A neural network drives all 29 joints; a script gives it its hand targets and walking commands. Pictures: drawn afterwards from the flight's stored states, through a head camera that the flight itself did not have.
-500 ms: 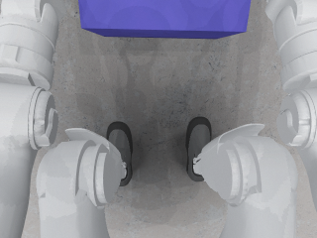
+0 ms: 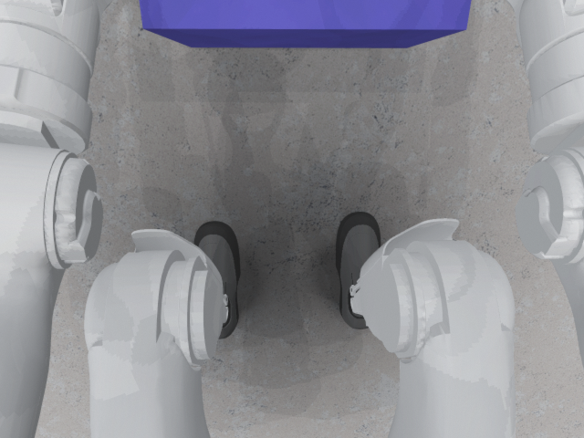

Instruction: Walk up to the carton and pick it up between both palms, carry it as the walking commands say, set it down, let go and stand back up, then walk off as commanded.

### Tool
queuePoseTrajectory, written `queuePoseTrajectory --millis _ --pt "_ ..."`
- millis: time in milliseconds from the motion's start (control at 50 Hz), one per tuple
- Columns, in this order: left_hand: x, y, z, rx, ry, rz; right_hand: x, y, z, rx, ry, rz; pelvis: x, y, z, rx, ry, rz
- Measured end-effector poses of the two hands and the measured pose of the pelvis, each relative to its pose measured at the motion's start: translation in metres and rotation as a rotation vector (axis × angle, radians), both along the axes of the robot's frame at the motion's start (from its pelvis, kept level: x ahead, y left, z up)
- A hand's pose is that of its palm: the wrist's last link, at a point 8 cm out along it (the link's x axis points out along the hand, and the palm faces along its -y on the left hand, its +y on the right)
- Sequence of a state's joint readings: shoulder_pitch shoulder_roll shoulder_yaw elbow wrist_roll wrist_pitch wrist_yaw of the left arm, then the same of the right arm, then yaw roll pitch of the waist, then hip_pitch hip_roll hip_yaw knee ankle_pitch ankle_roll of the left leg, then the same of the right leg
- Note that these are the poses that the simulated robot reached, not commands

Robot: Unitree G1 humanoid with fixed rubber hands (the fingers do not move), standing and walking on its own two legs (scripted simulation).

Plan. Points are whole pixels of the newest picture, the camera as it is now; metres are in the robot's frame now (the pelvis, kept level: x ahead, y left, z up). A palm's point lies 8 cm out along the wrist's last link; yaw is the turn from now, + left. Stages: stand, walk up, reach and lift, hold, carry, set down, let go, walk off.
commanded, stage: reach and lift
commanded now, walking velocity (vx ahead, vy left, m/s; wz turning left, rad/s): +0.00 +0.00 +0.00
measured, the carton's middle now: out of the picture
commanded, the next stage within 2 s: none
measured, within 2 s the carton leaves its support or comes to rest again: neither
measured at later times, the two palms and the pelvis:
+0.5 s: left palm out of the picture +0.59 +0.16 -0.11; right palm out of the picture +0.58 -0.21 -0.11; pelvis +0.00 +0.00 +0.03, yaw +0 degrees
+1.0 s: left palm out of the picture +0.57 +0.15 -0.05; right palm out of the picture +0.56 -0.21 -0.05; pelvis -0.02 +0.00 +0.06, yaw +0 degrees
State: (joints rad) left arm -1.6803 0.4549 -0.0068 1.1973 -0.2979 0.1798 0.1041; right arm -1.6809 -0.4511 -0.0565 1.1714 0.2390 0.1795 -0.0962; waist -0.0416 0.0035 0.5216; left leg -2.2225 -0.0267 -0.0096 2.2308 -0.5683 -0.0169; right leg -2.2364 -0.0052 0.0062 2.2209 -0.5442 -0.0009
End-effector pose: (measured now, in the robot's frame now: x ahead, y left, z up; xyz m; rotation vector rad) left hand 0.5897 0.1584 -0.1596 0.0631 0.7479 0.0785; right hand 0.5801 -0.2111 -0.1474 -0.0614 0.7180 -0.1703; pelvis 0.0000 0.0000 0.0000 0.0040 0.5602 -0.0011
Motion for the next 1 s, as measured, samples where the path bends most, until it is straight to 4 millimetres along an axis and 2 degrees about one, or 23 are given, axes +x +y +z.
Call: queuePoseTrajectory --millis 220,420,660,840,1000 --pt "-0.006 0.003 0.008 0.023 0.025 -0.007 -0.01 0.003 0.002 -0.005 0.025 0.016 -0.002 0.002 0.011 -0.003 0.004 -0.003" --pt "0.002 0.002 0.043 0.021 -0.01 -0.008 -0.001 0.002 0.037 -0.003 -0.01 0.009 -0.003 0.003 0.024 0.0 -0.022 0.002" --pt "-0.006 -0.007 0.046 0.005 -0.007 -0.025 -0.011 -0.003 0.043 -0.06 -0.006 -0.05 -0.003 0.002 0.035 0.003 -0.017 -0.005" --pt "-0.016 -0.006 0.087 0.019 -0.048 0.023 -0.013 0.002 0.085 -0.04 -0.05 -0.073 -0.012 -0.001 0.05 0.017 -0.064 -0.01" --pt "-0.021 -0.004 0.107 -0.003 -0.07 0.009 -0.023 0.002 0.1 -0.031 -0.071 -0.074 -0.021 -0.003 0.064 0.019 -0.066 -0.012"
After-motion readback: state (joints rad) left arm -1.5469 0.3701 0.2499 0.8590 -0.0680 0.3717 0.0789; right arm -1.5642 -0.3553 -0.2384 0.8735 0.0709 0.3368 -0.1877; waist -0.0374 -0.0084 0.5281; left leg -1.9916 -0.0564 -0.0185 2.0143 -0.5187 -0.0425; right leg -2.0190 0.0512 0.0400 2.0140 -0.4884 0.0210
